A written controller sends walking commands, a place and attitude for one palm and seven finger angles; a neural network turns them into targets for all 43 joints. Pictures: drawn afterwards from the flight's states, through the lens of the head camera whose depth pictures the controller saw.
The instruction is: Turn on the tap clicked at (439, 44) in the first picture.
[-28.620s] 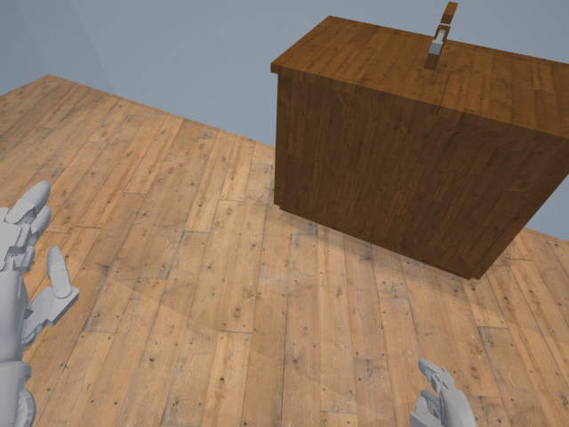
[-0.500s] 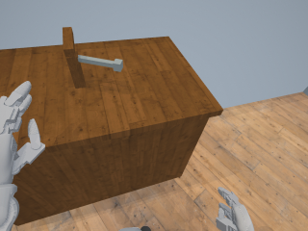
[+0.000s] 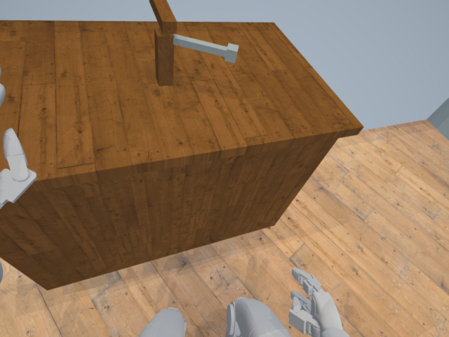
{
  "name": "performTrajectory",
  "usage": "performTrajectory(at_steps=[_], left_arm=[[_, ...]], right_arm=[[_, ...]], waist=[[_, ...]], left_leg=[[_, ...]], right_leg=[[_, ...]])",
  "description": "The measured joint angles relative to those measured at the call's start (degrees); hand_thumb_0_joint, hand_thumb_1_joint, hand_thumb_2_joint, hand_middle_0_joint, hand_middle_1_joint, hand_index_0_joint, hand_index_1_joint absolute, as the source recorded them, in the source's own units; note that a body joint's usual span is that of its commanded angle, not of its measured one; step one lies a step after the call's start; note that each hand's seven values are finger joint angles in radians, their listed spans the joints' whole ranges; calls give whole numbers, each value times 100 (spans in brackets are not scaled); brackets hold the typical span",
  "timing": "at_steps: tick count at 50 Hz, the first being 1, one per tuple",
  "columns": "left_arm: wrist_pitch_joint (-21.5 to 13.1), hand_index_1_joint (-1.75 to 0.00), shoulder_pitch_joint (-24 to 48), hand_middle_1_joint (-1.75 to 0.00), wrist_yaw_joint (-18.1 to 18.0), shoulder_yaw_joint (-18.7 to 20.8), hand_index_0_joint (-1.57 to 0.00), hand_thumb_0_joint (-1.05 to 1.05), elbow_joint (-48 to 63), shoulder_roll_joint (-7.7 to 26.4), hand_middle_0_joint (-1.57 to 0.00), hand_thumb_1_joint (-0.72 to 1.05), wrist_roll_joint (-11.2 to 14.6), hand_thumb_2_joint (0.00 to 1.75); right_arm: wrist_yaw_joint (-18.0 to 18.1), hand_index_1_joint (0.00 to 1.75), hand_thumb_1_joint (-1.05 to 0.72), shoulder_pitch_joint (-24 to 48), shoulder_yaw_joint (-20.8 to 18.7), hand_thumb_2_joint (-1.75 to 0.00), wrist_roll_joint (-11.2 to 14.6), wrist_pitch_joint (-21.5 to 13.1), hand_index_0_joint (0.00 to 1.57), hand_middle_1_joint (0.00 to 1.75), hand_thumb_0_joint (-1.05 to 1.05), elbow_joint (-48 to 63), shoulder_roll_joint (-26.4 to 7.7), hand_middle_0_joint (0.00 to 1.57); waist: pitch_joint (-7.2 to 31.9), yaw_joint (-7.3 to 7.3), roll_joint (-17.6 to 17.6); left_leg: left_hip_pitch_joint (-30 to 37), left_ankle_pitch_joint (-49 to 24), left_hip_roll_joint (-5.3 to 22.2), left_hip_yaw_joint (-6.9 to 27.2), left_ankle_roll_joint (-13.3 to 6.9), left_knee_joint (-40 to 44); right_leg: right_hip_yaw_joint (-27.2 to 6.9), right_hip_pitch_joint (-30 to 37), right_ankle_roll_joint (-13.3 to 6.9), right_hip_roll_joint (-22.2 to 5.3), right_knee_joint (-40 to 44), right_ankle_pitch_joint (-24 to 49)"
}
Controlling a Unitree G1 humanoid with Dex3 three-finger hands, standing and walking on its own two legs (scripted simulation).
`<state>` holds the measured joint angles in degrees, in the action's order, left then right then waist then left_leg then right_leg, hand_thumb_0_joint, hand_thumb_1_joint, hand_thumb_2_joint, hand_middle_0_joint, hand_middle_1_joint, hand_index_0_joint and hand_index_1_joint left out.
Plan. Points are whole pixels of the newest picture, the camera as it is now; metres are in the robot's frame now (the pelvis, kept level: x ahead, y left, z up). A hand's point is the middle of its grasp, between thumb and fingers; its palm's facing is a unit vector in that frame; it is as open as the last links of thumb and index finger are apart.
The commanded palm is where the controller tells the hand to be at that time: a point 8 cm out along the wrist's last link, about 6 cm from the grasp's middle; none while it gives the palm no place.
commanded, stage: come to a stop and stand still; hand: left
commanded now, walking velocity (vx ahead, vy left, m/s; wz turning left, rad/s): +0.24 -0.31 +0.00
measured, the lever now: (231, 53) +0.65 +0.06 +0.15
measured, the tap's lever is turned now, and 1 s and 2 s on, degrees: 62 62 62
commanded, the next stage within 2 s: look again from close up in 0.34 s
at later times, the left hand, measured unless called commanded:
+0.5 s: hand (51, 195) +0.22 +0.24 +0.19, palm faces +0.33 -0.90 -0.28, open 7.4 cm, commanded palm +0.16 +0.29 +0.21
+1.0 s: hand (51, 187) +0.23 +0.24 +0.19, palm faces +0.39 -0.85 -0.35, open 7.4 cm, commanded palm +0.16 +0.28 +0.21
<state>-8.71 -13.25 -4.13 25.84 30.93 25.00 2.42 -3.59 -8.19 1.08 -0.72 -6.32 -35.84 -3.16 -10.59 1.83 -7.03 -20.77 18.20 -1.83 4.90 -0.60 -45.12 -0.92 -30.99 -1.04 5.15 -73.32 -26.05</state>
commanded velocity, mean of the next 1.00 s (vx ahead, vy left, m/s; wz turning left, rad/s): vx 0.07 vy -0.08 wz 0.00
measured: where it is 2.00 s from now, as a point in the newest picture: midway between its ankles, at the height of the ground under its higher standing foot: outside the picture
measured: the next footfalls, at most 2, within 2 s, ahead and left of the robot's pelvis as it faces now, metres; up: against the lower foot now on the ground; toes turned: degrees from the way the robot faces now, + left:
right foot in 0.24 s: +0.03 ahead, -0.08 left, +0.00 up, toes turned -2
right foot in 1.60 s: +0.18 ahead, -0.22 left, +0.00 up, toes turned -4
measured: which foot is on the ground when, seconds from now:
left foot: down 0.00-1.00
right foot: up 0.00-0.22, down 0.24-1.00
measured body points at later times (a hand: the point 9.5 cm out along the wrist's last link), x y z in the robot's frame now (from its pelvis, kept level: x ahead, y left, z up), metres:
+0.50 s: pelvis -0.02 +0.02 +0.01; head +0.00 +0.05 +0.45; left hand +0.20 +0.28 +0.20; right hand +0.15 -0.24 -0.05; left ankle +0.06 +0.14 -0.71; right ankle -0.05 -0.08 -0.70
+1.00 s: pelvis +0.00 +0.00 +0.02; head +0.03 +0.01 +0.47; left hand +0.20 +0.28 +0.21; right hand +0.20 -0.22 -0.05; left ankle +0.02 +0.14 -0.71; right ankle -0.01 -0.08 -0.71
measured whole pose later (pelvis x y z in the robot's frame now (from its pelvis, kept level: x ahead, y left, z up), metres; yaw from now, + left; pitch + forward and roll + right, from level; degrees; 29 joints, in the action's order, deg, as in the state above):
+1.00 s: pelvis +0.00 +0.00 +0.02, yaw +1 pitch -2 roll +0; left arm -7.4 -21.9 -7.1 18.1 29.1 19.9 2.5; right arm 2.1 -9.5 0.7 0.4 -6.4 -33.5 -11.4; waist -4.9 1.1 -1.5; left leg -14.3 15.6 2.2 -0.1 1.6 -31.7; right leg 3.8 -11.4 -3.3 2.1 -32.0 -18.9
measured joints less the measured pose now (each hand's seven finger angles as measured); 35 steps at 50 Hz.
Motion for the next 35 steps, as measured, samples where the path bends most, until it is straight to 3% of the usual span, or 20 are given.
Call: performTrajectory(at_steps=[3, 8, 10, 12, 13, 14, 16, 18, 20, 22, 24, 26, 28, 30, 32, 35], left_arm=[[-37, -30, -371, -30, 9, -218, -21, 2, 544, -114, -20, 89, 45, 90], [-246, -30, -1379, -30, 20, -316, -21, 1, 951, 110, -21, 89, 84, 90], [-170, -30, -1506, -30, -6, -201, -21, 1, 617, 327, -21, 89, 79, 90], [-37, -30, -1501, -30, -45, -10, -21, 1, 217, 548, -21, 89, 86, 90], [9, -30, -1385, -30, -51, 0, -21, 1, -13, 496, -21, 89, 93, 90], [65, -30, -1215, -30, -54, -67, -21, 1, -249, 341, -21, 89, 108, 90], [150, -30, -862, -30, -89, -249, -21, 1, -615, -3, -21, 89, 98, 90], [162, -30, -730, -30, -170, -391, -21, 1, -749, -379, -21, 89, 100, 90], [170, -30, -776, -30, -256, -537, -21, 1, -561, -686, -20, 89, 81, 90], [93, -30, -866, -30, -296, -714, -21, 2, -171, -829, -20, 89, 67, 90], [-35, -30, -808, -30, -316, -730, -21, 2, 55, -649, -20, 89, 38, 90], [-149, -30, -757, -30, -285, -569, -21, 2, 155, -306, -21, 89, 39, 90], [-224, -30, -763, -30, -263, -333, -21, 2, 214, 18, -21, 89, 31, 90], [-346, -30, -874, -30, -248, -88, -21, 2, 213, 208, -21, 89, 10, 90], [-413, -30, -1144, -30, -232, 69, -21, 2, 201, 249, -21, 89, 46, 89], [-394, -30, -1495, -30, -217, 35, -21, 1, 52, 6, -21, 89, 126, 90]], right_arm=[[-119, 30, -91, -353, 196, -90, -40, 15, 20, 30, 2, 75, 51, 20], [105, 30, -90, -833, 173, -90, -99, 216, 21, 30, 2, 176, -250, 20], [261, 30, -90, -895, 110, -90, -85, 300, 21, 30, 2, 168, -400, 20], [369, 30, -90, -852, 49, -90, -43, 334, 21, 30, 2, 211, -552, 20], [403, 30, -90, -735, -9, -90, 7, 364, 21, 30, 2, 182, -680, 20], [425, 30, -90, -608, -80, -90, 61, 411, 21, 30, 2, 93, -818, 20], [428, 30, -90, -502, -174, -90, 124, 425, 20, 30, 2, -126, -960, 20], [429, 30, -91, -498, -171, -90, 158, 378, 20, 30, 2, -210, -985, 20], [460, 30, -91, -486, -141, -90, 145, 290, 20, 30, 2, -137, -995, 20], [497, 30, -91, -473, -172, -90, 112, 101, 20, 30, 2, 88, -1101, 20], [519, 30, -91, -255, -256, -90, 81, -59, 20, 30, 2, 118, -954, 20], [516, 30, -91, -131, -228, -90, 57, -189, 20, 30, 2, 148, -745, 19], [469, 30, -91, -141, -147, -90, 41, -264, 20, 30, 2, 243, -628, 19], [399, 30, -91, -209, -72, -90, 60, -262, 20, 30, 1, 317, -617, 19], [347, 30, -91, -306, -22, -90, 88, -167, 20, 30, 1, 263, -618, 20], [332, 30, -91, -508, 38, -90, 127, -76, 20, 30, 2, 92, -649, 20]], waist=[[135, -43, 140], [749, -70, 639], [1006, -87, 763], [1200, -68, 633], [1176, -18, 693], [1085, -39, 847], [991, -68, 888], [993, -45, 671], [920, -65, 447], [806, -139, 461], [509, -144, 243], [315, -170, 120], [246, -215, 235], [238, -250, 556], [366, -254, 812], [674, -96, 841]], left_leg=[[170, -562, 188, 65, 12, 944], [328, -928, 478, 18, 72, 1947], [211, -795, 449, -7, 132, 1926], [-242, -224, 261, -248, 160, 1231], [-564, 146, 262, -293, 138, 390], [-828, 385, 299, -245, 125, -564], [-1044, 598, 300, -272, 61, -1682], [-896, 356, 366, -412, 13, -1484], [-446, 85, 454, -509, -36, -477], [38, -295, 495, -391, -8, 636], [66, -268, 335, -521, 113, 540], [165, -348, 230, -570, 132, 704], [189, -515, 214, -470, 151, 927], [145, -566, 288, -304, 162, 960], [-21, -125, 301, -212, 87, 557], [-187, 108, 167, -389, 67, -111]], right_leg=[[399, 23, -86, 133, 572, 437], [780, 1208, -271, 90, 3109, 195], [862, 1883, -370, 72, 4150, -21], [689, 2405, -592, -141, 4955, 108], [686, 2348, -545, -198, 5027, 880], [749, 2308, -438, -157, 4826, 1110], [819, 2373, -250, -178, 4534, 817], [771, 2415, -167, -290, 4401, 556], [704, 2393, -139, -396, 4183, 405], [714, 2182, -88, -428, 3613, 126], [326, 1850, -92, -475, 2814, -156], [107, 1621, -56, -407, 2565, -266], [155, 1584, -27, -350, 3083, -163], [333, 1730, -110, -270, 3699, 661], [442, 1824, -237, -203, 3972, 890], [341, 1885, -278, -304, 4302, 932]])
